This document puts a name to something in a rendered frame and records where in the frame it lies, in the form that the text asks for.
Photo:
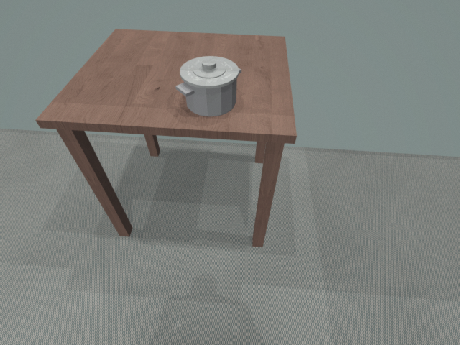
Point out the knob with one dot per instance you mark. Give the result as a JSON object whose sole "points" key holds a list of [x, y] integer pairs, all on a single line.
{"points": [[209, 64]]}

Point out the lid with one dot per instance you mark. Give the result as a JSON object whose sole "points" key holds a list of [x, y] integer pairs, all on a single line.
{"points": [[223, 74]]}

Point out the pot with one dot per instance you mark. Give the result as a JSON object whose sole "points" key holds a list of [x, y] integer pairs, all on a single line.
{"points": [[209, 101]]}

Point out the table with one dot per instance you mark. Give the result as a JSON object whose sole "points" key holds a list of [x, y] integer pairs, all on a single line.
{"points": [[128, 86]]}

